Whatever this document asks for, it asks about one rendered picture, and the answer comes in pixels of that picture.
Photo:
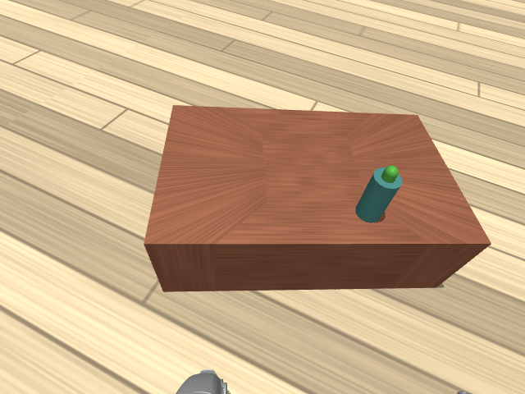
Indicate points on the bottle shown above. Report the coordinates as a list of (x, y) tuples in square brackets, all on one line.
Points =
[(379, 192)]

